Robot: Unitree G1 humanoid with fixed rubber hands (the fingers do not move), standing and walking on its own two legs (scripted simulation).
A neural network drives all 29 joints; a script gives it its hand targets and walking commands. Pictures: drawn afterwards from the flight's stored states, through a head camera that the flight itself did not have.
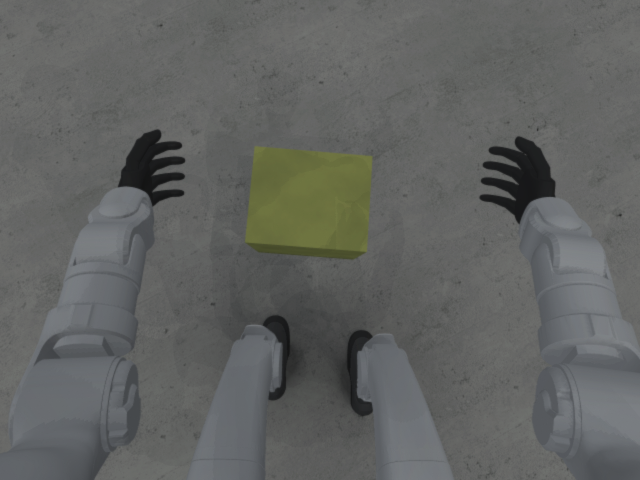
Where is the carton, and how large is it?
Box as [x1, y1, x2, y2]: [245, 146, 372, 259]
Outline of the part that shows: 254,147 245,237 246,243 256,250 262,252 353,259 366,251 372,156 257,146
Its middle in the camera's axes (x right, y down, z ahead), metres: -0.03 -0.06 +0.93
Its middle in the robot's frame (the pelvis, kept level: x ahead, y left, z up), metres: +0.50 +0.02 -0.56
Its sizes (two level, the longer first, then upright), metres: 0.253 0.207 0.233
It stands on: the floor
